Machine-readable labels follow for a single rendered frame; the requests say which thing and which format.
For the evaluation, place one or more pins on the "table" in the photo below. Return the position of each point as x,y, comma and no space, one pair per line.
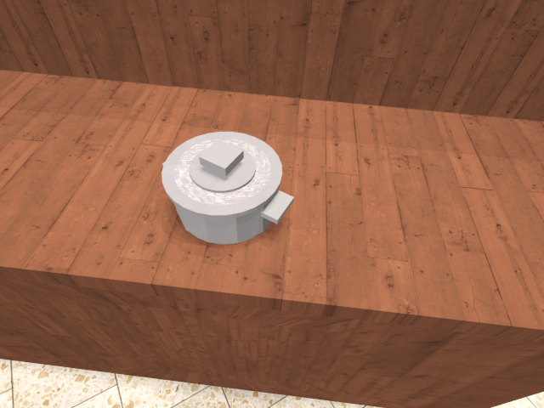
407,273

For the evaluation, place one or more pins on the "lid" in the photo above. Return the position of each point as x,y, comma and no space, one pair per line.
205,193

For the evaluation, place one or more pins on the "knob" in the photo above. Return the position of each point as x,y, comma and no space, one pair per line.
221,157

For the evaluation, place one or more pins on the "pot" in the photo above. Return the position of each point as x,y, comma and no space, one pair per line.
239,229

